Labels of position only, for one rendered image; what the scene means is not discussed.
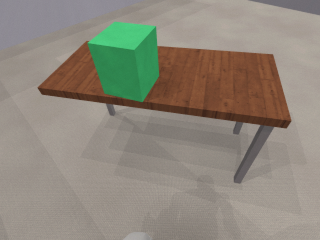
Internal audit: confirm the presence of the carton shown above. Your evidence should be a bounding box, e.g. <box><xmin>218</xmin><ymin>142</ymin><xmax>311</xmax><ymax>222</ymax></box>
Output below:
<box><xmin>87</xmin><ymin>21</ymin><xmax>159</xmax><ymax>102</ymax></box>

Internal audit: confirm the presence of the table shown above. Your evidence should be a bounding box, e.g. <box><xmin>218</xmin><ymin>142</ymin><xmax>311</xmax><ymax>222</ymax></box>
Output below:
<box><xmin>37</xmin><ymin>41</ymin><xmax>292</xmax><ymax>184</ymax></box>

